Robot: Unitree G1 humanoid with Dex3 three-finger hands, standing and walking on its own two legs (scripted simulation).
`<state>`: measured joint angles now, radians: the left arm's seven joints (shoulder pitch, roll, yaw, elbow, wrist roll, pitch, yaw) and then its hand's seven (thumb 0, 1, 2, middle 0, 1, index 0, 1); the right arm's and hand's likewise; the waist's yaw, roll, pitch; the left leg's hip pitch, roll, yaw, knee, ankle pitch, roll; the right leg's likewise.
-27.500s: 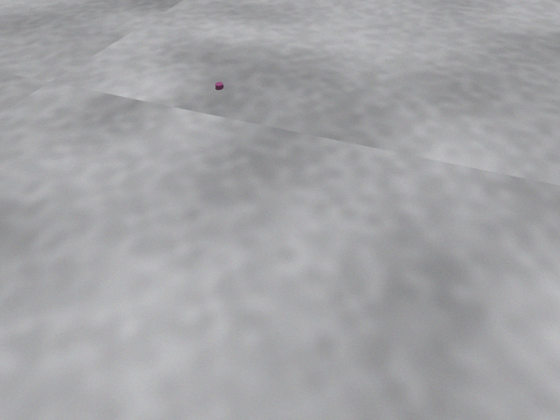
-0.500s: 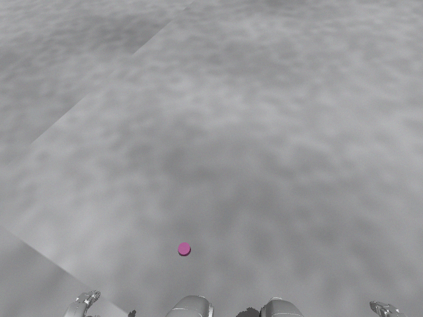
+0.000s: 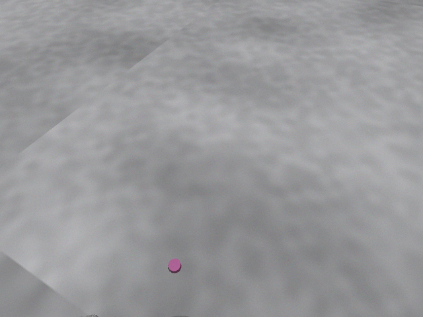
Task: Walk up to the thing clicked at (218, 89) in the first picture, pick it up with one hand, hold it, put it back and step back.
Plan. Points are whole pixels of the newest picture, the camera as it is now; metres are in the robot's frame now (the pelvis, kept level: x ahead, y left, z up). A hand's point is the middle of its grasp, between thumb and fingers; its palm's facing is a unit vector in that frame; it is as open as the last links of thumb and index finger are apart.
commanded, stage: walk up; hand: left
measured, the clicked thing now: (174, 265) +0.43 +0.22 -0.75
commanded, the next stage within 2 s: stand in 0.70 s
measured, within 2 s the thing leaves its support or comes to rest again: neither
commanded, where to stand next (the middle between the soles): +0.04 -0.01 m, yaw -1 degrees
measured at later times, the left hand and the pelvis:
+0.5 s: hand out of the picture +0.07 +0.25 -0.15, palm faces -0.05 -0.94 -0.34, open 7.4 cm; pelvis -0.01 +0.00 +0.01, yaw -2 degrees
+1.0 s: hand out of the picture +0.10 +0.25 -0.14, palm faces -0.07 -0.94 -0.33, open 7.4 cm; pelvis +0.00 +0.00 +0.02, yaw -2 degrees
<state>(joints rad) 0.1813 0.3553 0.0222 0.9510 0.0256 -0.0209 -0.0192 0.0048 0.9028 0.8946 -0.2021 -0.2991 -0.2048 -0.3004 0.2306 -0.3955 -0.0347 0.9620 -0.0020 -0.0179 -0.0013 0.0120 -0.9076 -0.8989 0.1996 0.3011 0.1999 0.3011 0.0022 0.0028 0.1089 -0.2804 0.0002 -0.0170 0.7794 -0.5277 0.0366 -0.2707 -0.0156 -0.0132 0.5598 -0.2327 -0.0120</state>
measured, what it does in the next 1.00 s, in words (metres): stands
